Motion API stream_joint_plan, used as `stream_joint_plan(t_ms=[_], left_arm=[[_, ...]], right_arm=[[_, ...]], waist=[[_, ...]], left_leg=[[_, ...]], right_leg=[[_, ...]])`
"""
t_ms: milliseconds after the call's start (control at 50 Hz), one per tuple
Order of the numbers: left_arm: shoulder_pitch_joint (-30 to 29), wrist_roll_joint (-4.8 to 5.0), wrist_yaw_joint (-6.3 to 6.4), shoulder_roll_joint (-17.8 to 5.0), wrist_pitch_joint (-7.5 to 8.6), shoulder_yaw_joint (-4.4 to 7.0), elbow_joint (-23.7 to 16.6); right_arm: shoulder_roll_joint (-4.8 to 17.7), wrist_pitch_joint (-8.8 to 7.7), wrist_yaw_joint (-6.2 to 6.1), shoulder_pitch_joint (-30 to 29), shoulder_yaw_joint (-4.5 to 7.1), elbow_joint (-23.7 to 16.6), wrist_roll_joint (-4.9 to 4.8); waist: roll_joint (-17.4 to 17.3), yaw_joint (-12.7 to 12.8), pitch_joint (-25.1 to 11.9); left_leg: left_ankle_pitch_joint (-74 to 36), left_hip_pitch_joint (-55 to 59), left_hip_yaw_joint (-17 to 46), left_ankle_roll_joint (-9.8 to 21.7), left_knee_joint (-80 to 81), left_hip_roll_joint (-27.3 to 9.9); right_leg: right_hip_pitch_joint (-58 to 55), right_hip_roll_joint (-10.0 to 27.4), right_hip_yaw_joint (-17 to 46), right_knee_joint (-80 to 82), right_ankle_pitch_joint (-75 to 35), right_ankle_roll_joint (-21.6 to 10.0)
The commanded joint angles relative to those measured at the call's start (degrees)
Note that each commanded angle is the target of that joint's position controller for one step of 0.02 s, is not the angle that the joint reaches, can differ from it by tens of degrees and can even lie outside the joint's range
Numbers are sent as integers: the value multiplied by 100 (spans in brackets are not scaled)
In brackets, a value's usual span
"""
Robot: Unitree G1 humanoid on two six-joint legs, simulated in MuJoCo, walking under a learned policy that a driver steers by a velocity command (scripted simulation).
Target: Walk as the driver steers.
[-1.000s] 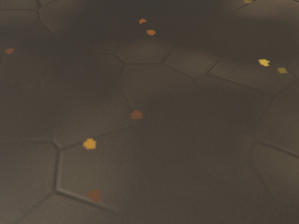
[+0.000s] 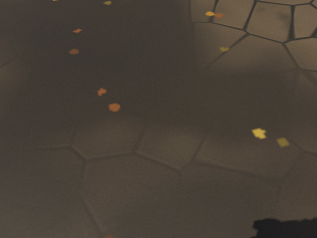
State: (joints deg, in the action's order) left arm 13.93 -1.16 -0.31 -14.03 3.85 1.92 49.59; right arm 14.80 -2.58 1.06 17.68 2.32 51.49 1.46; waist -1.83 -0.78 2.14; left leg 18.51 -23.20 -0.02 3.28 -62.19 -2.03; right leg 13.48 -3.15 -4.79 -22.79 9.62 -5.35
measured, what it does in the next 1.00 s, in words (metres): walks ahead, turning left: left foot, then right foot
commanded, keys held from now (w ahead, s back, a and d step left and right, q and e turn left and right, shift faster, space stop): w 0.46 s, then w+q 0.04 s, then q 0.50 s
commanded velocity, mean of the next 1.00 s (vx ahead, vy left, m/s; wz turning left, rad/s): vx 0.35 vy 0.00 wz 0.19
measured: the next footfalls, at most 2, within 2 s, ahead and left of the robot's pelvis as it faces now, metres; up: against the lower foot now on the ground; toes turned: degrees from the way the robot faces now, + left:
left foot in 0.38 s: +0.37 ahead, +0.11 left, +0.00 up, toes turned +4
right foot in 0.88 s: +0.55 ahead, -0.04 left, +0.00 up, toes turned +12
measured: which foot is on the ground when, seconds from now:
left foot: up 0.00-0.36, down 0.38-0.88, up 0.90-1.00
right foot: down 0.00-0.40, up 0.42-0.86, down 0.88-1.00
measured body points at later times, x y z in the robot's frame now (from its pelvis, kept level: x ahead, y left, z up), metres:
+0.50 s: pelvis +0.27 +0.05 -0.01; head +0.30 +0.06 +0.44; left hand +0.25 +0.30 -0.16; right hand +0.40 -0.21 -0.13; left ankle +0.33 +0.11 -0.74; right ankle +0.12 -0.07 -0.65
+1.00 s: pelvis +0.42 +0.02 -0.01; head +0.46 +0.01 +0.44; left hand +0.49 +0.30 -0.12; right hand +0.54 -0.24 -0.15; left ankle +0.34 +0.11 -0.67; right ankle +0.51 -0.05 -0.74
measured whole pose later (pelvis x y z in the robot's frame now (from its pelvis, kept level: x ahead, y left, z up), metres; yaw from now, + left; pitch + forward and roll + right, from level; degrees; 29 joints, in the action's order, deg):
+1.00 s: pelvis +0.42 +0.02 -0.01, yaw +15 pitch -1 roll +1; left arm 7.3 -0.7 2.8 -12.7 1.1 1.5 48.0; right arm 16.2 1.8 -1.0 14.4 5.1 51.5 1.1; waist -2.2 -2.5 4.7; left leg 29.8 -21.9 2.2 1.4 -60.7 5.0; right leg 19.0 0.1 -3.5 -28.3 9.0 -2.9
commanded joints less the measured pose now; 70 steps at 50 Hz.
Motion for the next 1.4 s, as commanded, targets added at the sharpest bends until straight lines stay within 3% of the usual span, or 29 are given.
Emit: stream_joint_plan(t_ms=[20, 160, 280, 340, 380, 400, 420, 440, 480, 520, 580, 620, 780, 860, 880, 900, 920, 940, 960, 980, 1020, 1160, 1260, 1300, 1320, 1340, 1360, 1380, 1400], left_arm=[[391, 71, 11, -568, 180, 130, -20], [1035, 84, 0, -594, 164, 132, 397], [1530, 4, 71, -644, 129, 125, 745], [1344, -24, 123, -747, 108, 149, 818], [1168, -2, 119, -772, 78, 148, 834], [1140, 48, 110, -607, 94, 83, 678], [1812, 220, 51, -35, 93, -11, 599], [1434, 43, 77, -622, 74, 147, 654], [738, 24, 29, -506, 123, 149, 454], [705, -107, -6, -330, 16, 132, 461], [693, -119, -8, -123, -112, 104, 422], [371, -76, 27, -134, -160, 95, 283], [-772, 63, 187, -323, -225, 56, -172], [-111, 53, 272, -506, -74, 124, -50], [244, -44, 320, -801, 13, 204, -16], [383, -42, 347, -1273, 18, 274, -148], [321, 121, 307, -1256, -128, 304, -188], [41, 128, 297, -858, -206, 209, -346], [-333, 98, 321, -533, -244, 117, -439], [-596, 28, 350, -441, -295, 75, -508], [-587, -26, 381, -543, -310, 102, -507], [-386, -70, 287, -798, -324, 205, -499], [-351, -96, 171, -1091, -414, 325, -508], [-412, -34, 152, -1182, -473, 371, -509], [-242, -36, 132, -1129, -513, 389, -441], [4, -42, 72, -797, -569, 337, -461], [-453, -30, 185, -569, -641, 254, -884], [-819, -46, 225, -720, -703, 265, -927], [-642, 54, 196, -683, -710, 271, -854]], right_arm=[[287, 85, 77, 349, 73, -159, 71], [192, 90, 110, -1220, 2, -610, 24], [225, 30, 77, -2052, -44, -894, 3], [319, -36, 28, -1715, 6, -834, 4], [515, -126, -73, -199, 135, -318, 59], [930, -171, -147, 876, 263, -70, 195], [1517, -142, -141, 1169, 420, -7, 222], [1208, -73, -88, 717, 372, -49, -37], [556, -108, -45, -179, 202, -141, -72], [256, -174, -67, -304, 103, 3, -102], [400, -286, -74, 21, 113, 202, -118], [607, -253, -87, 49, 159, 207, -99], [665, 50, -157, 458, 223, 198, -51], [759, 165, -224, -10, 327, 3, -92], [597, 140, -217, -22, 298, -132, -170], [172, 141, -248, 429, 221, -274, -201], [399, 291, -313, 999, 303, -160, -150], [648, 383, -299, 847, 365, -37, -28], [626, 441, -235, 421, 391, -65, 17], [538, 500, -185, 214, 392, -147, 1], [476, 616, -107, 133, 376, -203, 17], [428, 783, 53, -478, 285, -588, -40], [498, 737, 141, -668, 244, -845, -105], [478, 668, 140, -357, 240, -817, -106], [588, 608, 105, -175, 267, -760, -82], [1028, 532, 24, -164, 351, -814, -4], [1868, 514, -6, -194, 545, -964, -11], [1610, 509, -69, -3, 541, -864, 28], [1286, 500, -119, -340, 437, -895, -24]], waist=[[548, -88, -128], [460, 210, 274], [516, 420, 398], [578, 151, 240], [423, -501, -558], [18, -862, -1246], [-1343, -548, -1860], [-494, -472, -1546], [-9, -115, -305], [-153, 195, -9], [-61, 363, -127], [-145, 354, -148], [-429, -77, -293], [-345, 273, -220], [175, 332, -533], [1356, 67, -1019], [1865, 27, -1594], [955, -79, -1189], [563, -78, -708], [617, -151, -431], [954, -146, -321], [1011, 40, -454], [1099, 138, -530], [946, -64, -563], [557, -127, -492], [-879, -65, -244], [-1670, -154, 188], [-885, -293, 198], [-644, -8, 173]], left_leg=[[-350, -718, 98, -121, 103, -311], [-1616, -1427, -197, -335, 1697, -410], [-1601, -1349, -375, -84, 2697, -168], [-999, -605, -494, 194, 3057, 108], [-1101, 1314, -599, 469, 3551, 394], [-718, 2885, 503, 771, 3609, -627], [-353, 4270, 3396, 1564, 4225, -2258], [-206, 3805, 3738, 1485, 4611, -2062], [-815, 2366, 2236, 1214, 4900, -1594], [-2094, 1619, 1446, 956, 5073, -1102], [-4874, 1399, 847, 1078, 4810, -950], [-5404, 1323, 631, 1068, 4687, -787], [-4882, 1654, 1070, 836, 4050, -660], [-3685, 1441, 1586, 490, 3232, -477], [-2933, 1011, 1414, 258, 2399, -103], [248, 226, 652, 45, 1077, 650], [2309, -222, 179, -36, 5, 1025], [1949, -390, 372, -72, -570, 690], [1443, -455, 391, -156, -628, 511], [1139, -462, 358, -273, -520, 384], [740, -348, 195, -460, -513, 379], [567, -142, -50, -508, 780, 156], [681, 585, -411, -260, 1953, 191], [144, 1245, -522, -82, 2987, 281], [-246, 1668, -209, 29, 3739, 261], [-114, 1857, 1522, 291, 4919, -847], [-1249, 1185, 3260, 1080, 5116, -2075], [-1653, 1010, 2806, 1308, 4928, -1880], [-1636, 969, 2211, 1178, 4800, -1457]], right_leg=[[-587, 1494, 1501, 1468, -969, -685], [-943, 1277, 932, 1719, -1439, -612], [-1815, 1513, 820, 1383, -2344, -591], [-2050, 1593, 692, 730, -3799, -459], [-1671, 1298, 396, -995, -4501, -262], [-504, 1029, 217, -2596, -2832, -149], [1556, -138, 1, -4735, 1388, 113], [2053, 32, 867, -5214, 1831, 7], [2125, 550, 791, -4802, 963, -12], [1622, 767, 677, -4234, 721, 146], [1309, 636, 481, -3802, 719, 468], [1395, 557, 388, -3321, 471, 614], [1246, 286, 477, -1805, -98, 631], [150, 252, 650, -183, -395, 430], [-732, 932, 1177, 152, -1503, 255], [-1711, 2468, 2412, -88, -4302, -178], [-1681, 3089, 3302, 47, -4512, -1006], [-1261, 2806, 2947, 278, -3390, -1052], [-744, 2378, 2302, 415, -2409, -871], [-399, 2060, 1820, 591, -1803, -678], [-119, 1726, 1206, 683, -1694, -621], [-236, 1964, 713, 810, -474, -734], [-142, 2172, 476, 549, -230, -601], [105, 2145, 204, 90, -294, -283], [479, 2017, -57, -415, 21, 91], [1342, 1376, -651, -1827, 1327, 573], [2344, 388, -298, -2648, 2639, 853], [2124, 556, 409, -3466, 2377, 805], [2055, 587, 582, -3624, 1853, 754]])
Velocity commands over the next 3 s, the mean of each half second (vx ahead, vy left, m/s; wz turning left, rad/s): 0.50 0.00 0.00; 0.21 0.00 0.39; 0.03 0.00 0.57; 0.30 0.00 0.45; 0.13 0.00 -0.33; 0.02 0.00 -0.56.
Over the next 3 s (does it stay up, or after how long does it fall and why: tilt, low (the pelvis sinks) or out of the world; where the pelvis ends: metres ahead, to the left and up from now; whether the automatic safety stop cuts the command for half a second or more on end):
stays up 0.58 0.17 0.00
